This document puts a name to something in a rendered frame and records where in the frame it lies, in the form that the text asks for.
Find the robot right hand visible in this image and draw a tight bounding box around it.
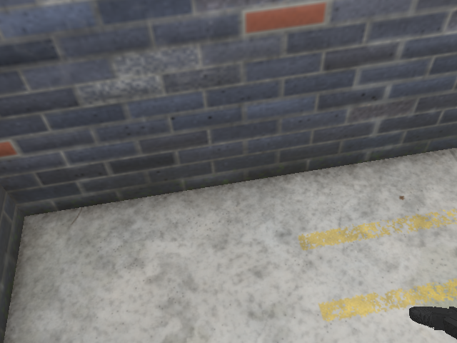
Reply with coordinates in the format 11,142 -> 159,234
409,307 -> 457,339

